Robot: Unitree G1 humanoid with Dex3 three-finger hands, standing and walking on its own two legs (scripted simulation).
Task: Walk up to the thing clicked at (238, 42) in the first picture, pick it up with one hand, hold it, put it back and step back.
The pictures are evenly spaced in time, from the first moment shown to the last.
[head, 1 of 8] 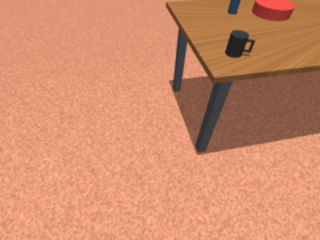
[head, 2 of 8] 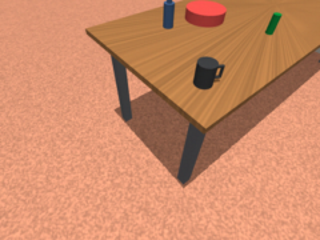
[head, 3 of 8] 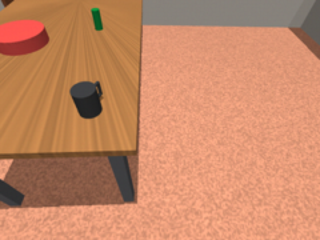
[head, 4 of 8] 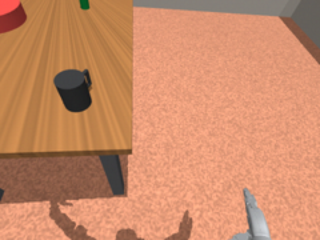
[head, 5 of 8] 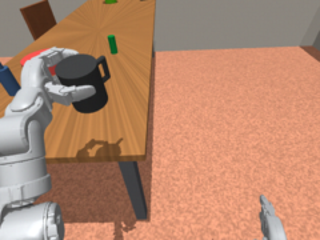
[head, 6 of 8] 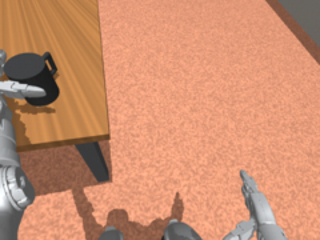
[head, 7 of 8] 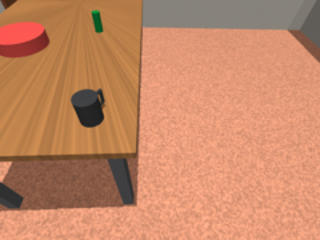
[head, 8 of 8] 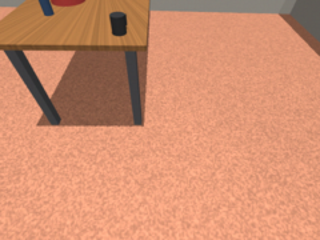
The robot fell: no
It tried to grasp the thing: yes
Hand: left
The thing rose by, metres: 0.24
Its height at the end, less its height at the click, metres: +0.00
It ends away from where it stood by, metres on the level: 0.03
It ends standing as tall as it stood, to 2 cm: yes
